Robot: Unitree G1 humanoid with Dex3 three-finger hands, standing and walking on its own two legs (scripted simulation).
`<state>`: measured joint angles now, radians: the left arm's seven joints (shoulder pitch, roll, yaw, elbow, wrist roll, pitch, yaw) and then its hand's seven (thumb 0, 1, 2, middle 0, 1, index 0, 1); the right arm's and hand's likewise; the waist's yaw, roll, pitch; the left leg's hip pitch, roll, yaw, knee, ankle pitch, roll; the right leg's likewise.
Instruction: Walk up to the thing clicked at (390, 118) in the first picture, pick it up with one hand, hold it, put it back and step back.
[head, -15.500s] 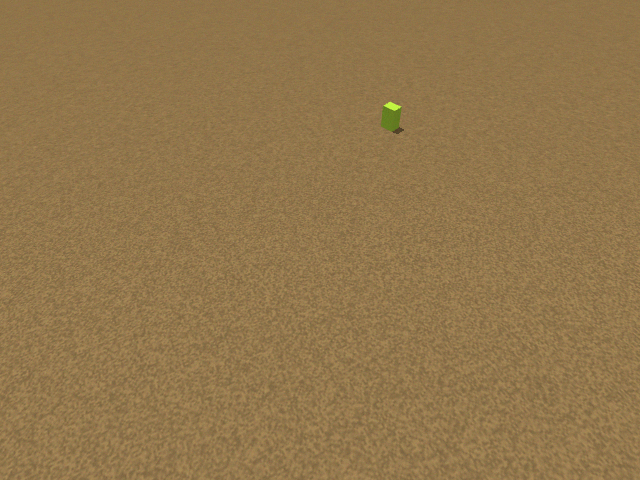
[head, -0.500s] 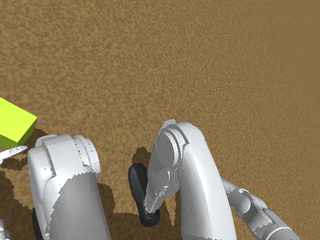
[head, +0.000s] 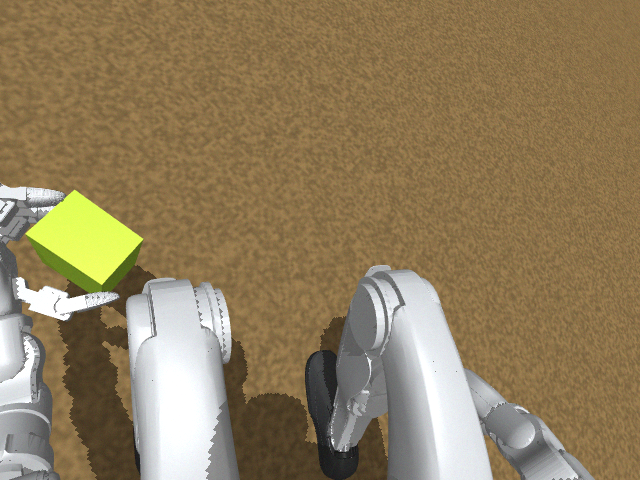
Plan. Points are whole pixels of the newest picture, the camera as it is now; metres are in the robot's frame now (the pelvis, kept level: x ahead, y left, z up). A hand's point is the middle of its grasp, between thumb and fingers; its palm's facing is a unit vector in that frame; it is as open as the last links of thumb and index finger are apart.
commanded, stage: settle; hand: left
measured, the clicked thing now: (89, 251) +0.38 +0.26 -0.13
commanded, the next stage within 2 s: lift in 1.12 s
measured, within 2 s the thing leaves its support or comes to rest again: neither
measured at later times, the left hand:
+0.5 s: hand (46, 227) +0.36 +0.27 +0.00, palm faces +0.27 -0.96 -0.05, open 12.2 cm
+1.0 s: hand (41, 200) +0.36 +0.27 +0.04, palm faces +0.29 -0.96 -0.03, open 12.3 cm
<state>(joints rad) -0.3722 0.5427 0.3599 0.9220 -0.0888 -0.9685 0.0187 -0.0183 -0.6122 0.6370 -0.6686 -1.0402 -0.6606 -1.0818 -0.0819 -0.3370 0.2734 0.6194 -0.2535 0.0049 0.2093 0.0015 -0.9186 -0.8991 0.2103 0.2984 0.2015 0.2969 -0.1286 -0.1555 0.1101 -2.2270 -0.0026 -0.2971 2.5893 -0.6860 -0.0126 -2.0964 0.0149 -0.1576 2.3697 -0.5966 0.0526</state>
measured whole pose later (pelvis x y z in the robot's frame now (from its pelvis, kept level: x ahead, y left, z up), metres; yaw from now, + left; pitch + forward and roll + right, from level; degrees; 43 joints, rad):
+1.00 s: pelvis +0.02 -0.02 +0.07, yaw +8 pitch +31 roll -5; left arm -0.38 0.32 0.37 0.72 -0.19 -0.66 -0.25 -0.01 -0.61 0.61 -0.69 -1.01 -0.69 -1.04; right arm 0.03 -0.29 0.01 0.65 -0.06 -0.01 0.06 0.01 -0.92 -0.90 0.21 0.30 0.20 0.30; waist -0.04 -0.02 -0.13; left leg -2.13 0.01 -0.11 2.29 -0.70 -0.03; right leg -2.10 -0.04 -0.03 2.23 -0.66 0.03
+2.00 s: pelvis +0.04 -0.01 +0.21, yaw +10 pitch +30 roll -3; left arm -0.17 0.27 0.24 0.27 -0.22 -0.39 -0.16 -0.01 -0.61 0.61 -0.68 -1.06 -0.69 -1.04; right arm 0.09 -0.26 -0.01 0.58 0.03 -0.01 -0.01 0.01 -0.93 -0.89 0.21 0.30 0.20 0.30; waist -0.02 0.02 -0.19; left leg -1.73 0.03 -0.07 1.87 -0.67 -0.02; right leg -1.70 -0.05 -0.03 1.82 -0.64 0.03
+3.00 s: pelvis +0.09 -0.01 +0.40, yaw +12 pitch +13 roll -2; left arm -0.12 0.20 0.15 0.34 -0.18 -0.34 -0.08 -0.01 -0.61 0.59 -0.68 -1.08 -0.69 -1.06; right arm 0.23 -0.23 -0.01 0.62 0.02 -0.04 -0.04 0.01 -0.93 -0.89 0.21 0.30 0.20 0.30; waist -0.03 0.02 -0.09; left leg -0.82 0.05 -0.03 1.08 -0.49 -0.03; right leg -0.80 -0.03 -0.04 1.04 -0.46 0.02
